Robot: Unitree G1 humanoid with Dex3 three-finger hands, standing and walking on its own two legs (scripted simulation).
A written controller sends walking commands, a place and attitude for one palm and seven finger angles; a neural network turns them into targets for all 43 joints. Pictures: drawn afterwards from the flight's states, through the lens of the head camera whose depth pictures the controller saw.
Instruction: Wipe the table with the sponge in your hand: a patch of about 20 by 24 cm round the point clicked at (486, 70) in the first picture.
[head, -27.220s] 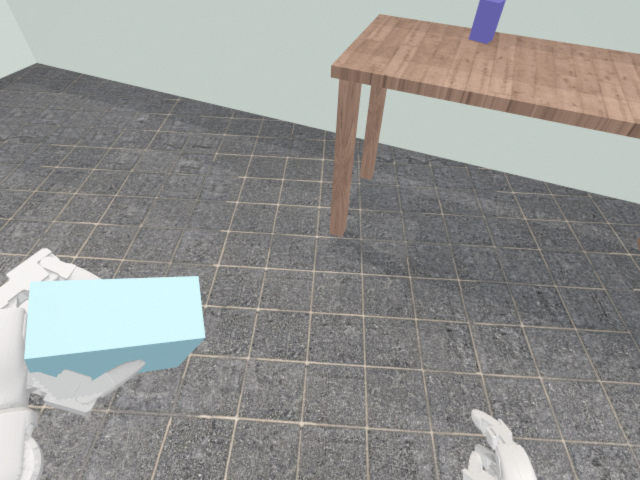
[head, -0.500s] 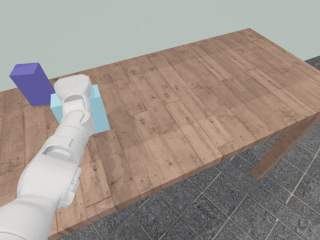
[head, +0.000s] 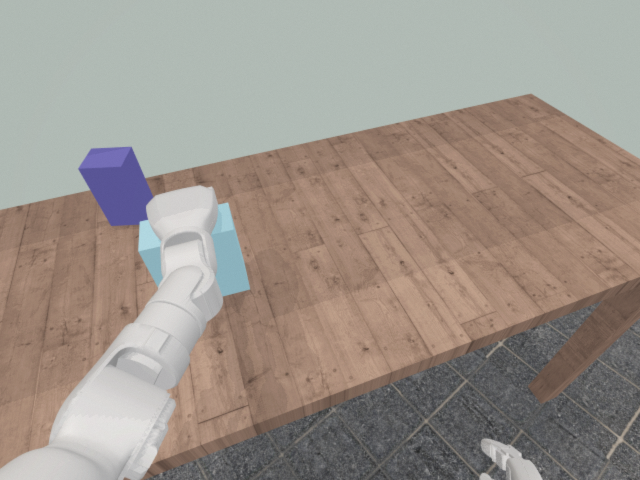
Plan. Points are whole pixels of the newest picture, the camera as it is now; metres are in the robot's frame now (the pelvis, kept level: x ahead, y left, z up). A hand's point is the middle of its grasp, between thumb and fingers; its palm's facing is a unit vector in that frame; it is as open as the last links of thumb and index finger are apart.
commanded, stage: wipe back along the third lane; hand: left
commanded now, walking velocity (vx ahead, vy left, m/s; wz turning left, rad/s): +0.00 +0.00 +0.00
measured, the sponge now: (202, 267) +0.41 +0.21 +0.03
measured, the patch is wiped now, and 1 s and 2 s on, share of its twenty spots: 1.00 1.00 1.00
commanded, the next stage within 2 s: slide back across to the middle lane in 1.18 s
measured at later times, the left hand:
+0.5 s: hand (203, 270) +0.36 +0.18 +0.09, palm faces +0.03 -0.05 -1.00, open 9.9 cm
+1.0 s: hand (215, 299) +0.31 +0.15 +0.09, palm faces +0.07 -0.07 -1.00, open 9.9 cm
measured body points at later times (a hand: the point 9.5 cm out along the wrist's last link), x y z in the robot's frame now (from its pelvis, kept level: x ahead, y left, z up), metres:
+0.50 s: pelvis +0.01 -0.02 +0.00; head -0.01 -0.05 +0.45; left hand +0.35 +0.18 +0.14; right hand +0.23 -0.23 -0.09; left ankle +0.01 +0.13 -0.73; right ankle -0.04 -0.14 -0.73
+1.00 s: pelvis -0.01 -0.03 +0.00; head -0.05 -0.07 +0.44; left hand +0.30 +0.15 +0.14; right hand +0.22 -0.23 -0.08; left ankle +0.01 +0.13 -0.73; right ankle -0.04 -0.14 -0.73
